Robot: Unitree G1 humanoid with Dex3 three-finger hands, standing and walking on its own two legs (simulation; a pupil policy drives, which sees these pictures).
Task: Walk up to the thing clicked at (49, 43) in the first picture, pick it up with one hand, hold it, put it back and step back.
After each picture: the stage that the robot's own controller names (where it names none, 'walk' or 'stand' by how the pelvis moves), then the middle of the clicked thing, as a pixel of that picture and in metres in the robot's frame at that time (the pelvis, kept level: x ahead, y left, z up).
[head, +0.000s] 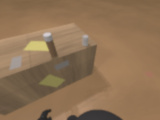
stand; (51, 46) +0.63 +0.40 +0.03
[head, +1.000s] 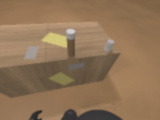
walk; (71, 44) +0.60 +0.19 +0.05
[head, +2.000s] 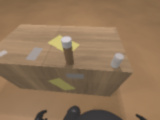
stand; (68, 52) +0.49 +0.21 +0.06
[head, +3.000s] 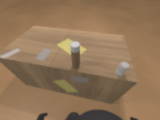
stand; (75, 56) +0.49 +0.16 +0.03
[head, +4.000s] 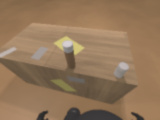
stand; (69, 56) +0.46 +0.19 +0.05
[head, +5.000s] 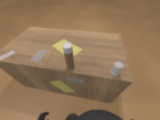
stand; (69, 57) +0.48 +0.20 +0.03
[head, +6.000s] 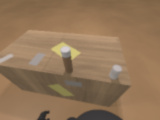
stand; (67, 61) +0.46 +0.20 +0.02
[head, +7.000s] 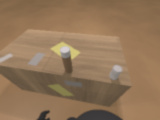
stand; (67, 61) +0.45 +0.20 +0.02
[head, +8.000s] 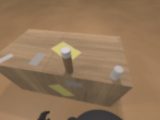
stand; (67, 61) +0.44 +0.20 +0.02
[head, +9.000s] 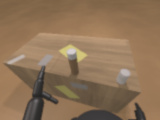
rise first; (73, 63) +0.45 +0.18 +0.03
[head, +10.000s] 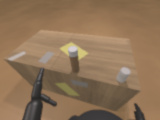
go down; (74, 60) +0.46 +0.18 +0.03
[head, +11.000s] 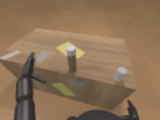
go down; (72, 60) +0.47 +0.17 +0.04
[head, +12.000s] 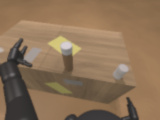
go down; (67, 58) +0.44 +0.16 +0.06
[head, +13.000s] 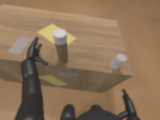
close in; (61, 49) +0.47 +0.17 +0.09
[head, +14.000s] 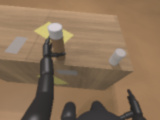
close; (58, 45) +0.48 +0.18 +0.11
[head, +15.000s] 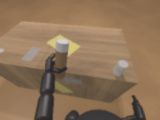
lift; (61, 60) +0.38 +0.19 +0.12
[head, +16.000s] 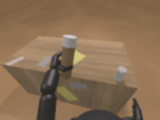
lift; (67, 58) +0.33 +0.15 +0.22
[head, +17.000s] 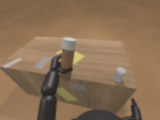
hold; (67, 60) +0.33 +0.15 +0.20
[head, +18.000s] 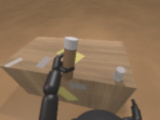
hold; (69, 59) +0.33 +0.14 +0.20
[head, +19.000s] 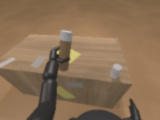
crouch; (64, 51) +0.41 +0.17 +0.19
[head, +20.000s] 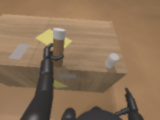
lower; (58, 49) +0.48 +0.18 +0.09
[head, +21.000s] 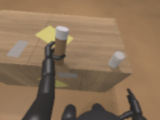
lower; (60, 48) +0.48 +0.17 +0.10
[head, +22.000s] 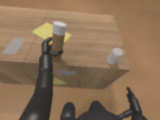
lower; (57, 44) +0.50 +0.17 +0.11
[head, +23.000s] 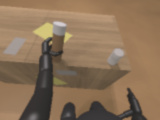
lower; (57, 44) +0.50 +0.18 +0.10
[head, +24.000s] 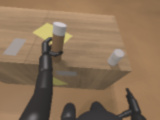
rest; (57, 44) +0.50 +0.18 +0.10
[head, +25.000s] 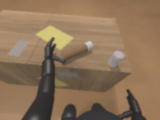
withdraw; (77, 50) +0.53 +0.06 +0.01
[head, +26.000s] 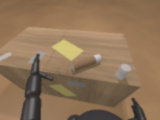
sink last; (86, 62) +0.50 +0.04 -0.02
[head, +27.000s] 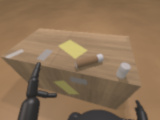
stand; (89, 61) +0.53 +0.06 -0.02
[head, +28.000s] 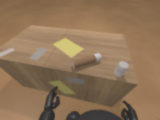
stand; (86, 60) +0.52 +0.04 -0.01
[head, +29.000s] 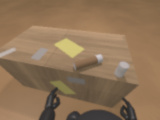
stand; (88, 61) +0.51 +0.03 -0.01
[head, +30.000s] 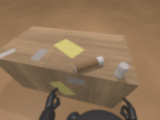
stand; (88, 64) +0.48 +0.03 -0.01
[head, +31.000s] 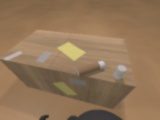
stand; (90, 68) +0.48 +0.01 -0.06
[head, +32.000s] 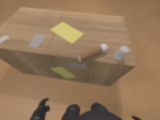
walk; (92, 52) +0.54 -0.01 -0.04
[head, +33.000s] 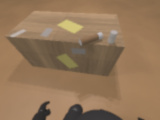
walk; (91, 38) +0.77 +0.03 -0.04
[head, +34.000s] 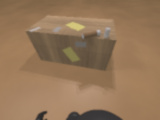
stand; (91, 34) +1.04 +0.03 -0.05
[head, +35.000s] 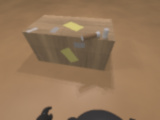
stand; (90, 36) +0.99 +0.02 -0.07
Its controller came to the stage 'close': yes
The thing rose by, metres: 0.21
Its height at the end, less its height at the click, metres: -0.48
